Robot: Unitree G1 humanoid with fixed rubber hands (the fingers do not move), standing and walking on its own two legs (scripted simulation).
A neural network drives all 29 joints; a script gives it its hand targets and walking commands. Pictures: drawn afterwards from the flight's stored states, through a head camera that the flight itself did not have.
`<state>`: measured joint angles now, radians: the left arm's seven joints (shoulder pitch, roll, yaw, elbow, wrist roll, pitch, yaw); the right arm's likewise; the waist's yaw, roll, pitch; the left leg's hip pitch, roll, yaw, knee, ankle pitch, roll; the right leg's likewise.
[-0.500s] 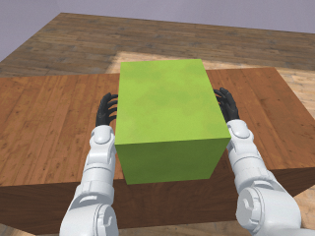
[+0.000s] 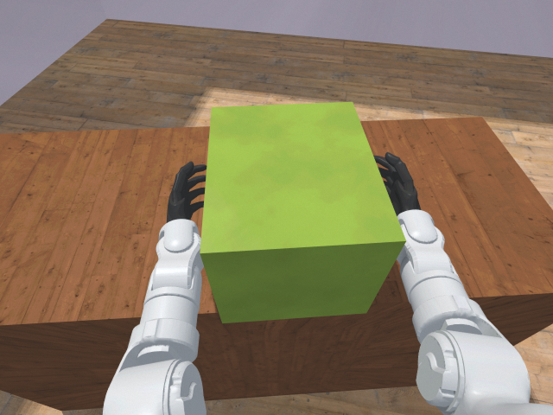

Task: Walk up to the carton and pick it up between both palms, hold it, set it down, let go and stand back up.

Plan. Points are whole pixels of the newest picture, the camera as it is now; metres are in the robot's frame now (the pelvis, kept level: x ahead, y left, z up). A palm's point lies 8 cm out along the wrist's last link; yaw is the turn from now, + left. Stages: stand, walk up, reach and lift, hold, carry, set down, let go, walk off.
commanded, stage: reach and lift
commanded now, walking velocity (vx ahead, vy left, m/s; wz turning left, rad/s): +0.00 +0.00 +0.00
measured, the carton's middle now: (288, 210) +0.43 +0.01 +0.04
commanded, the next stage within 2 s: none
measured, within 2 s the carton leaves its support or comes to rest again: leaves its support in 0.18 s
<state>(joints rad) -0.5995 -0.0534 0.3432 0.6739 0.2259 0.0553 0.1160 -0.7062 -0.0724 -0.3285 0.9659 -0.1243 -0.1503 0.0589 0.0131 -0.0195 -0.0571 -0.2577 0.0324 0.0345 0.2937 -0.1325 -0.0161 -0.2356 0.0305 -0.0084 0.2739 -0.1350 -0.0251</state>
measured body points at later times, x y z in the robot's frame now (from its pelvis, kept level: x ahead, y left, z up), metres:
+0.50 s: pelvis -0.02 -0.01 +0.00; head +0.00 +0.01 +0.45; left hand +0.38 +0.17 +0.10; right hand +0.40 -0.16 +0.11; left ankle +0.00 +0.13 -0.75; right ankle +0.00 -0.10 -0.75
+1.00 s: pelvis -0.02 +0.00 +0.00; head -0.05 +0.02 +0.45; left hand +0.37 +0.19 +0.15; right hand +0.40 -0.14 +0.17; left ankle +0.00 +0.13 -0.75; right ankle +0.00 -0.10 -0.75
